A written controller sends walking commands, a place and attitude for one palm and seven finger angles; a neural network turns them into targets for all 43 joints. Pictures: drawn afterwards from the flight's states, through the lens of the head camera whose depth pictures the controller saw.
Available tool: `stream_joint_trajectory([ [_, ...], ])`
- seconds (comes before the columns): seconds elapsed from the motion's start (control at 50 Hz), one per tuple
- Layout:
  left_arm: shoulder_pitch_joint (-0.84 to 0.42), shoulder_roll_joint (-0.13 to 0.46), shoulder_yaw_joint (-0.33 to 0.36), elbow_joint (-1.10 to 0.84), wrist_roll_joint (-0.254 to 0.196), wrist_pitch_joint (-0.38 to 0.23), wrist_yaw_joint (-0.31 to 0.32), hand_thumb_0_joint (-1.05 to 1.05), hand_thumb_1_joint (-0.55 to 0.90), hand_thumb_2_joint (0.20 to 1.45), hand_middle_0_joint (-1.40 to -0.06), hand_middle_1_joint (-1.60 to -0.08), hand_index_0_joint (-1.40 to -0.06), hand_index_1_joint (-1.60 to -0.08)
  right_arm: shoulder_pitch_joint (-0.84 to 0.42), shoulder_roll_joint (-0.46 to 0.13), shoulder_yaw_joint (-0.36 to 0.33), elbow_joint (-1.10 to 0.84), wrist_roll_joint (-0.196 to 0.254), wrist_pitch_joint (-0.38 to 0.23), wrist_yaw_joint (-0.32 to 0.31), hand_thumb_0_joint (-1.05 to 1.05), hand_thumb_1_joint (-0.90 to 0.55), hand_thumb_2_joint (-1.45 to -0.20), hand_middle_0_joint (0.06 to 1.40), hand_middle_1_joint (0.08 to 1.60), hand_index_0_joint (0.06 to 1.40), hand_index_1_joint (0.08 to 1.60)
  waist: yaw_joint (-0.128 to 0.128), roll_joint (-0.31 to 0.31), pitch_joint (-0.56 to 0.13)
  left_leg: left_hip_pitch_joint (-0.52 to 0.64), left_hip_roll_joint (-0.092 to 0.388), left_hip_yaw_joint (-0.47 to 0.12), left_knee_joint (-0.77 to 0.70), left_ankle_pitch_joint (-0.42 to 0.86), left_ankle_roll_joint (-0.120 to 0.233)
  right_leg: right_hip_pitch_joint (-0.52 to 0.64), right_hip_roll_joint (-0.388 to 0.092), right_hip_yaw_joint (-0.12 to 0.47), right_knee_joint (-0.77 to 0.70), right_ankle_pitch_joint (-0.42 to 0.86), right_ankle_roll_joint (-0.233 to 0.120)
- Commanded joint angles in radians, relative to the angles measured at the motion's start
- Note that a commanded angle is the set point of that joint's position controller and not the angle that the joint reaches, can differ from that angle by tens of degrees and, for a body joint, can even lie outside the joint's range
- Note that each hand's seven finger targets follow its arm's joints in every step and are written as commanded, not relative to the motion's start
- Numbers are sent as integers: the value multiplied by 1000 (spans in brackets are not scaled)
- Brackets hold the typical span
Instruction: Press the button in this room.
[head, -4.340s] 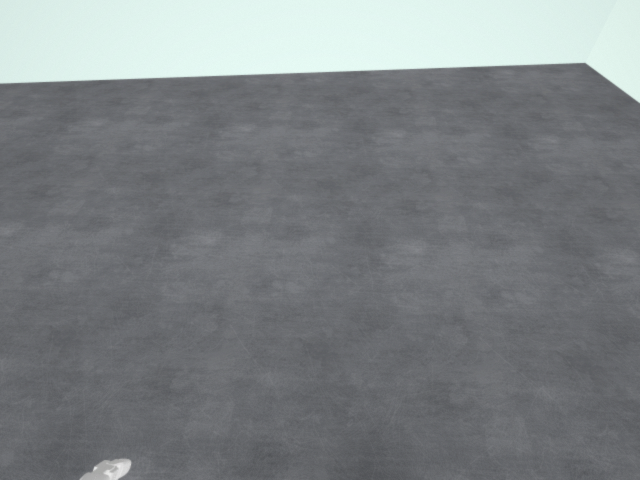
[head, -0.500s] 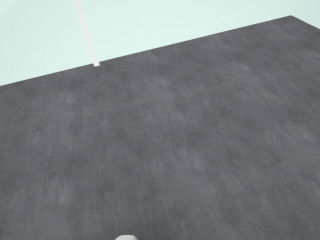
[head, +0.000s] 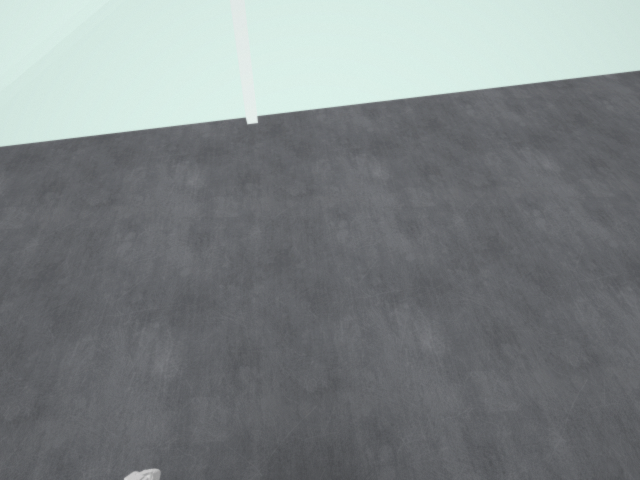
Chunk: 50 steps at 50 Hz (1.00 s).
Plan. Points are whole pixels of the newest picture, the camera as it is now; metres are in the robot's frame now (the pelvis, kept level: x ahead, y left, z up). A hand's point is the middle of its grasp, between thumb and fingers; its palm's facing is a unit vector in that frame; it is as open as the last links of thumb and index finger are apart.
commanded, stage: turn or walk to find it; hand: left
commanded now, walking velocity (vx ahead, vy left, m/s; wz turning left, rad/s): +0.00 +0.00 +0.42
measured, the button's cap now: out of the picture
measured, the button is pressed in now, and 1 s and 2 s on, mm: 0 0 0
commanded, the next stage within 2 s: none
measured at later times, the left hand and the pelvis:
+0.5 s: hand out of the picture -0.04 +0.16 -0.16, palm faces +0.29 -0.93 -0.24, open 7.4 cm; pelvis -0.04 -0.03 +0.00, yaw +15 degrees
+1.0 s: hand out of the picture -0.10 +0.23 -0.16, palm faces +0.44 -0.86 -0.25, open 7.4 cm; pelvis -0.09 +0.00 +0.00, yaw +25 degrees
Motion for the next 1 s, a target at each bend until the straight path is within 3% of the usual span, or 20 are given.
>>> stream_joint_trajectory([
  [0.0, 17, 54, 10, -83, -6, -32, 6, 0, 900, 900, -200, -300, -200, -300, 23, -212, -57, -62, -2, -7, -9, 0, -900, -900, 200, 300, 200, 300, -1, 151, -77, 53, 261, -317, -104, 268, 127, 44, 32, -2, -162, 3, -18],
  [0.06, 97, 69, 16, -64, -9, -46, 11, 0, 900, 900, -200, -300, -200, -300, 4, -201, -59, -70, 7, -5, -3, 0, -900, -900, 200, 300, 200, 300, 43, 115, -116, -55, 198, -297, -28, 200, 68, 254, 37, -13, -444, 196, -28],
  [0.08, 118, 109, 24, -62, -3, -54, 16, 0, 900, 900, -200, -300, -200, -300, 16, -161, -57, -74, 14, -5, 1, 0, -900, -900, 200, 300, 200, 300, 49, 13, -128, -168, 142, -248, 43, 75, 16, 382, -42, 58, -547, 225, -51],
  [0.1, 137, 197, 41, -63, 13, -62, 24, 0, 900, 900, -200, -300, -200, -300, 23, -101, -45, -91, 21, -6, 6, 0, -900, -900, 200, 300, 200, 300, 61, -243, -119, -345, 5, -77, 250, -203, -57, 459, -290, 311, -624, 211, -138],
  [0.12, 117, 225, 40, -83, 10, -57, 22, 0, 900, 900, -200, -300, -200, -300, 0, -133, -58, -105, 9, 1, 2, 0, -900, -900, 200, 300, 200, 300, 69, -267, -86, -335, -13, -33, 471, -381, -74, 299, -421, 383, -650, 261, -233],
  [0.14, 62, 188, 38, -98, 6, -53, 27, 0, 900, 900, -200, -300, -200, -300, -5, -156, -67, -97, 4, 17, 6, 0, -900, -900, 200, 300, 200, 300, 45, -178, -49, -309, 21, -65, 612, -344, -71, 192, -396, 310, -667, 189, -256],
  [0.16, -1, 158, 34, -108, 5, -57, 28, 0, 900, 900, -200, -300, -200, -300, 16, -146, -68, -70, 0, 29, 12, 0, -900, -900, 200, 300, 200, 300, 15, -197, -8, -312, 41, -66, 682, -292, -73, 141, -327, 251, -676, 137, -231],
  [0.18, -32, 135, 23, -111, 4, -58, 23, 0, 900, 900, -200, -300, -200, -300, 39, -138, -68, -48, 0, 33, 16, 0, -900, -900, 200, 300, 200, 300, -6, -148, 24, -307, 47, -44, 741, -233, -82, 118, -271, 181, -658, 161, -203],
  [0.24, -16, 100, 10, -100, 4, -70, 18, 0, 900, 900, -200, -300, -200, -300, 88, -118, -62, -18, 4, 35, 24, 0, -900, -900, 200, 300, 200, 300, -18, -139, 22, -314, 62, -7, 776, -141, -106, 162, -212, 38, -619, 286, -172],
  [0.34, 92, 119, 16, -57, 10, -70, 18, 0, 900, 900, -200, -300, -200, -300, 3, -114, -53, -34, 5, 36, 22, 0, -900, -900, 200, 300, 200, 300, 37, -169, 21, -300, 87, 27, 640, -194, -127, 231, -251, 31, -605, 341, -199],
  [0.46, 156, 173, 34, -20, 21, -64, 15, 0, 900, 900, -200, -300, -200, -300, -65, -92, -30, -54, 18, 17, 17, 0, -900, -900, 200, 300, 200, 300, 74, -208, -49, -174, 82, 96, 340, -293, -113, 306, -293, 9, -498, 604, -230],
  [0.5, 138, 182, 37, -16, 20, -60, 14, 0, 900, 900, -200, -300, -200, -300, -29, -93, -30, -46, 22, 11, 14, 0, -900, -900, 200, 300, 200, 300, 51, -216, -69, -89, 69, 121, 239, -243, -103, 276, -293, -13, -458, 615, -211],
  [0.54, 105, 172, 36, -14, 9, -51, 11, 0, 900, 900, -200, -300, -200, -300, 36, -116, -32, -30, 20, 1, 14, 0, -900, -900, 200, 300, 200, 300, 4, -148, -86, 80, 74, 116, 18, -47, -88, 175, -259, -81, -357, 496, -137],
  [0.56, 119, 134, 30, -27, 0, -43, 8, 0, 900, 900, -200, -300, -200, -300, 72, -173, -44, -26, 16, -11, 14, 0, -900, -900, 200, 300, 200, 300, -15, 23, -119, 208, 170, -2, -80, 63, -54, 53, -192, -136, -204, 330, -79],
  [0.58, 114, 65, 13, -62, -3, -37, 2, 0, 900, 900, -200, -300, -200, -300, 98, -273, -67, -32, 9, -16, 9, 0, -900, -900, 200, 300, 200, 300, -29, 325, -104, 271, 421, -323, -128, 372, 50, -190, -63, -166, 6, -144, -3],
  [0.6, 55, 77, 5, -73, 6, -25, 8, 0, 900, 900, -200, -300, -200, -300, 123, -303, -72, -19, 8, -6, 2, 0, -900, -900, 200, 300, 200, 300, -53, 255, -98, 178, 476, -312, -128, 416, 130, -156, -56, -68, 134, -207, -15],
  [0.66, 42, 90, 19, -35, 8, -17, -3, 0, 900, 900, -200, -300, -200, -300, -20, -220, -45, -47, 5, -11, -16, 0, -900, -900, 200, 300, 200, 300, -2, 205, -11, 56, 336, -200, -151, 208, 103, -164, -61, -5, 232, -28, -18],
  [0.74, 87, 88, 18, -5, 6, -22, -9, 0, 900, 900, -200, -300, -200, -300, -29, -204, -36, -59, 12, -22, -17, 0, -900, -900, 200, 300, 200, 300, 16, 124, -25, 81, 274, -147, -153, 254, 89, -135, -38, -11, 214, 63, -1],
  [0.88, 24, 79, 18, -46, 4, -19, 0, 0, 900, 900, -200, -300, -200, -300, 24, -204, -47, -55, 6, -15, -13, 0, -900, -900, 200, 300, 200, 300, -12, 127, -35, 103, 284, -262, -169, 138, 122, -121, -20, 7, 88, 22, 7],
  [0.98, 7, 55, 10, -71, -3, -28, 4, 0, 900, 900, -200, -300, -200, -300, 36, -210, -55, -56, -1, -8, -11, 0, -900, -900, 200, 300, 200, 300, -15, 136, -79, 93, 280, -339, -131, 195, 137, -23, 18, 8, -90, -24, -12],
])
